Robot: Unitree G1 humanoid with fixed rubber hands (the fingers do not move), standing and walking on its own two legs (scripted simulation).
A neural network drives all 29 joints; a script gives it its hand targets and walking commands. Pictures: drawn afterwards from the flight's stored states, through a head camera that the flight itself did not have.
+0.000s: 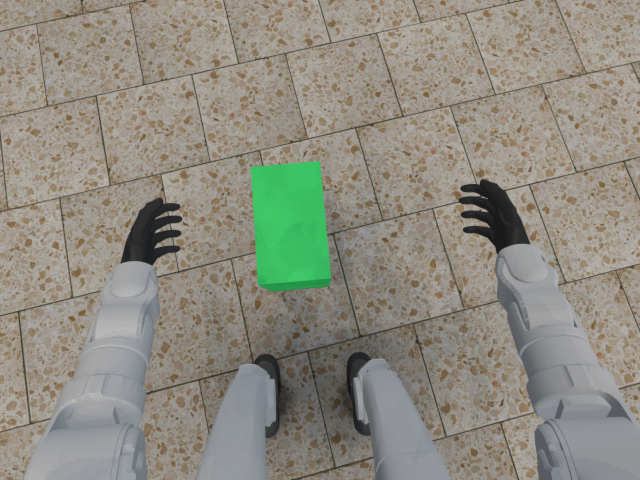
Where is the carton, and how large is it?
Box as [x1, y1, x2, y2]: [251, 161, 330, 291]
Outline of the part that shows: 319,161 251,167 258,284 272,291 328,285 330,279 330,271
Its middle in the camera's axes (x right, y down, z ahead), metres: -0.06 -0.01 +0.98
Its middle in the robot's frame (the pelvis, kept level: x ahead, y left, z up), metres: +0.48 +0.07 -0.58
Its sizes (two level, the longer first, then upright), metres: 0.265 0.156 0.269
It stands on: the floor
